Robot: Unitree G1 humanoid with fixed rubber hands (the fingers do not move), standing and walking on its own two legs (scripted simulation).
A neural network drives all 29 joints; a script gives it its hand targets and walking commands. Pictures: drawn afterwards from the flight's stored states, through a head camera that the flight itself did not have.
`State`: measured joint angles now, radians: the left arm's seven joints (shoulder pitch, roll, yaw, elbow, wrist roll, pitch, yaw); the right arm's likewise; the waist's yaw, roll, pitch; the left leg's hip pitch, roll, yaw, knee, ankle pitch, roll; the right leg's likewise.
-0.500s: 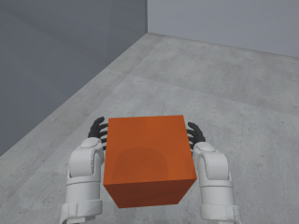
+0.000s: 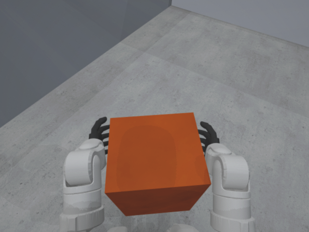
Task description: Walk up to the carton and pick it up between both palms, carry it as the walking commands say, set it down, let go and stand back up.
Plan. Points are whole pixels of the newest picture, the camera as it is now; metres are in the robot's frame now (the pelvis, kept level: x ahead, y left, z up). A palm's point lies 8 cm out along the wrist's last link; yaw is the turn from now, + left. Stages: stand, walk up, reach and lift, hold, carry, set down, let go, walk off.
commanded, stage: carry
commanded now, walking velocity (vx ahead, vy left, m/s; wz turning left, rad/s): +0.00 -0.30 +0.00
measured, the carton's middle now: (155, 170) +0.26 +0.01 +0.01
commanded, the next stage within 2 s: none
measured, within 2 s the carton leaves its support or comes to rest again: neither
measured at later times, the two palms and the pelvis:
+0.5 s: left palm (137, 158) +0.25 +0.05 +0.08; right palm (255, 164) +0.26 -0.22 +0.08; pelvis -0.04 -0.10 +0.00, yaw +1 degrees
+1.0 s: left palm (187, 190) +0.19 -0.06 +0.08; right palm out of the picture +0.19 -0.33 +0.06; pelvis -0.10 -0.20 +0.00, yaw +0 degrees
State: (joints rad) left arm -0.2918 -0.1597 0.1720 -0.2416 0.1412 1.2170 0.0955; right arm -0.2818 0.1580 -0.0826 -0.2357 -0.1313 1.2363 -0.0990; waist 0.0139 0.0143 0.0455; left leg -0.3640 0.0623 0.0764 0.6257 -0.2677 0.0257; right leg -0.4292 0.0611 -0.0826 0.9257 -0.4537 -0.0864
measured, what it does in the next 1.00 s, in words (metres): steps to the right: right foot, then left foot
